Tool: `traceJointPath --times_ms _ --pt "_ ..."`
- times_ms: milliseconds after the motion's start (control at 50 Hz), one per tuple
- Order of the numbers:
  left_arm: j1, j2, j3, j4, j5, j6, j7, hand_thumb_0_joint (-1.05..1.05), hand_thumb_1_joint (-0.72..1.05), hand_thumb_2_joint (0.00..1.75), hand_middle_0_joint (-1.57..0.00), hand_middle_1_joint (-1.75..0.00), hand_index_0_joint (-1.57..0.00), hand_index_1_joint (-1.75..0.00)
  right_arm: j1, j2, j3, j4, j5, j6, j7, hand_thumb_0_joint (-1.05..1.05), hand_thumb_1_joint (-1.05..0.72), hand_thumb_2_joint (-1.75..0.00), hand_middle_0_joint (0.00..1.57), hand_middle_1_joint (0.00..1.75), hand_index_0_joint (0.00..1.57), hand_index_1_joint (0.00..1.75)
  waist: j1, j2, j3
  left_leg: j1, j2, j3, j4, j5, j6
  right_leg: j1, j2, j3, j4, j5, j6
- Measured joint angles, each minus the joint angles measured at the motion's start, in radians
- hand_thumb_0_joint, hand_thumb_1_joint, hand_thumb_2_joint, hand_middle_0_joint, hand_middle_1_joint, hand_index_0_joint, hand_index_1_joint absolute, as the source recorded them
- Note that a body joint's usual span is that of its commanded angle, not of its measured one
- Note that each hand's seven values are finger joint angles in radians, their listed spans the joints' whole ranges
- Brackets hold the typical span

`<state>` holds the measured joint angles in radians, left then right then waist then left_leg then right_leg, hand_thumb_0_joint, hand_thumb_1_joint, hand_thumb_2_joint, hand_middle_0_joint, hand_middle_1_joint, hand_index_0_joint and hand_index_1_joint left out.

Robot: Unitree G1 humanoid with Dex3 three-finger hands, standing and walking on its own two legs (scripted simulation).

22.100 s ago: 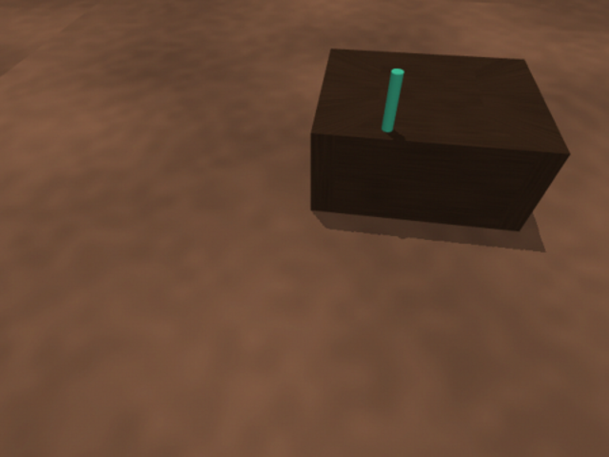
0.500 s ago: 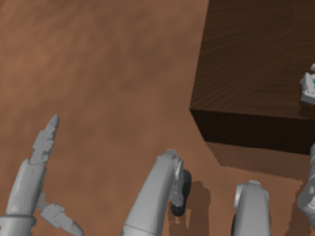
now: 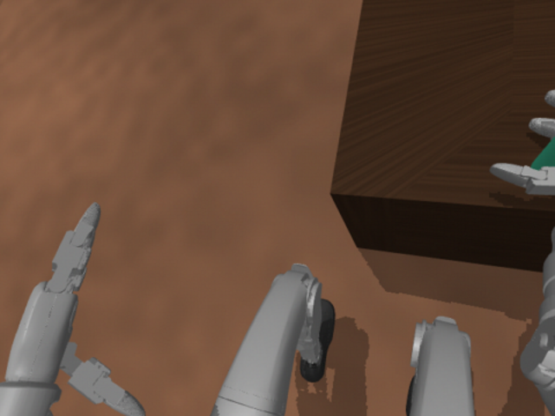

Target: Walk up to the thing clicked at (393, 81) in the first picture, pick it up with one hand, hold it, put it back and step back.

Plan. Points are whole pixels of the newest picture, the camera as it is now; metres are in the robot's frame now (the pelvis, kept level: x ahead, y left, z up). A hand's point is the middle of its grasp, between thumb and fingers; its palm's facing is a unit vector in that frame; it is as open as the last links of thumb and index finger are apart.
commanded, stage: withdraw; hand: right
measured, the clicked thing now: out of the picture +0.50 -0.21 +0.00
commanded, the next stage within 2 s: rise in 0.50 s
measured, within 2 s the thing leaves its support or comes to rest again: neither
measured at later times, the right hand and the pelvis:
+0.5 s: hand out of the picture +0.51 -0.24 +0.03, palm faces +0.23 +0.97 -0.04, open 14.4 cm; pelvis +0.00 +0.00 +0.03, yaw +0 degrees
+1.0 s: hand out of the picture +0.49 -0.35 +0.16, palm faces +0.43 +0.85 -0.29, open 16.9 cm; pelvis +0.04 +0.00 +0.14, yaw +0 degrees
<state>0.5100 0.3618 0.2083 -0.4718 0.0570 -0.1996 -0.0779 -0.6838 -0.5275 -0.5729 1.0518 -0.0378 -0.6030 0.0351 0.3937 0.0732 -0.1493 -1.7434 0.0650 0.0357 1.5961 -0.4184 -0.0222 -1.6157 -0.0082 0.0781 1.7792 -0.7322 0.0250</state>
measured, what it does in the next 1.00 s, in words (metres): rises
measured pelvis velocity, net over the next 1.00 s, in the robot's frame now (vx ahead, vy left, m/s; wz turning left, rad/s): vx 0.04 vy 0.00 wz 0.00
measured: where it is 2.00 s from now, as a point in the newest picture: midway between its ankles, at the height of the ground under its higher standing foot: (363, 393)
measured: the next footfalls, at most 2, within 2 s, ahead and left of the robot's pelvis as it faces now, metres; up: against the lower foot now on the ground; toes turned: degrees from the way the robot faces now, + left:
none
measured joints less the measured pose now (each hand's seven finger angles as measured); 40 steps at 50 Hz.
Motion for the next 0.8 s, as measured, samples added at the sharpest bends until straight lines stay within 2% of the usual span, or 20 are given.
traceJointPath --times_ms 200,340,480,560,640,660,700,760,800 --pt "0.002 -0.005 -0.007 -0.014 0.002 0.008 -0.003 -0.01 -0.54 0.06 -0.07 -0.06 -0.07 -0.06 -0.004 -0.004 -0.012 0.011 0.001 -0.002 0.006 -0.01 0.36 -0.33 0.63 0.49 0.65 0.50 0.002 -0.004 0.002 0.006 0.000 0.000 -0.002 -0.001 0.002 0.007 0.001 0.000 -0.005 0.001 0.002" --pt "-0.002 0.009 -0.010 -0.039 -0.009 0.014 0.004 -0.01 -0.52 0.04 -0.07 -0.05 -0.07 -0.05 0.003 -0.037 -0.046 -0.035 -0.002 0.031 0.022 -0.01 0.37 -0.34 0.50 0.44 0.52 0.45 0.005 0.008 0.003 0.032 -0.008 0.001 -0.023 0.009 0.005 0.035 -0.008 -0.001 -0.025 0.009 0.005" --pt "0.030 -0.028 -0.047 0.044 -0.020 0.029 0.014 -0.01 -0.51 0.03 -0.06 -0.05 -0.07 -0.04 0.016 -0.071 -0.052 -0.103 0.023 0.106 0.066 -0.01 0.36 -0.33 0.40 0.39 0.41 0.39 -0.034 -0.009 -0.011 0.130 -0.012 0.012 -0.104 0.022 0.005 0.122 -0.014 0.004 -0.104 0.029 0.005" --pt "0.030 -0.037 -0.071 0.126 -0.022 0.053 0.026 -0.01 -0.52 0.04 -0.06 -0.05 -0.07 -0.04 0.002 -0.097 -0.051 -0.050 0.050 0.155 0.095 -0.01 0.35 -0.33 0.36 0.37 0.38 0.37 -0.065 -0.035 -0.017 0.203 -0.010 0.014 -0.163 0.030 0.001 0.189 -0.012 0.002 -0.164 0.045 -0.001" --pt "-0.007 -0.021 -0.083 0.187 -0.022 0.071 0.044 -0.01 -0.53 0.05 -0.07 -0.05 -0.07 -0.05 -0.031 -0.125 -0.045 0.014 0.065 0.183 0.127 -0.01 0.34 -0.34 0.35 0.36 0.36 0.37 -0.089 -0.043 -0.015 0.263 -0.009 0.008 -0.211 0.041 -0.003 0.246 -0.010 -0.007 -0.215 0.061 -0.008" --pt "-0.024 -0.019 -0.087 0.194 -0.026 0.083 0.049 -0.01 -0.54 0.05 -0.07 -0.05 -0.07 -0.05 -0.044 -0.141 -0.038 0.041 0.036 0.194 0.126 -0.01 0.35 -0.33 0.34 0.36 0.35 0.36 -0.093 -0.039 -0.008 0.280 -0.011 0.006 -0.223 0.045 -0.005 0.265 -0.012 -0.010 -0.228 0.065 -0.009" --pt "-0.050 -0.021 -0.095 0.189 -0.037 0.110 0.058 -0.01 -0.54 0.05 -0.07 -0.05 -0.07 -0.06 -0.066 -0.178 -0.007 0.087 -0.012 0.260 0.097 -0.01 0.37 -0.30 0.30 0.32 0.32 0.33 -0.104 -0.031 0.013 0.323 -0.015 0.002 -0.260 0.057 -0.006 0.308 -0.016 -0.017 -0.266 0.078 -0.009" --pt "-0.036 -0.030 -0.105 0.182 -0.046 0.129 0.059 -0.01 -0.54 0.06 -0.07 -0.06 -0.07 -0.06 -0.086 -0.186 0.017 0.116 -0.045 0.348 0.052 -0.01 0.41 -0.23 0.23 0.24 0.24 0.25 -0.130 -0.025 0.035 0.390 -0.016 0.002 -0.335 0.080 -0.005 0.371 -0.016 -0.021 -0.344 0.108 -0.010" --pt "-0.014 -0.033 -0.123 0.195 -0.049 0.144 0.053 -0.01 -0.54 0.06 -0.07 -0.06 -0.07 -0.07 -0.073 -0.189 0.014 0.114 -0.061 0.398 0.029 -0.01 0.43 -0.19 0.18 0.20 0.20 0.20 -0.143 -0.025 0.038 0.436 -0.018 0.003 -0.387 0.094 -0.004 0.415 -0.019 -0.024 -0.398 0.125 -0.009"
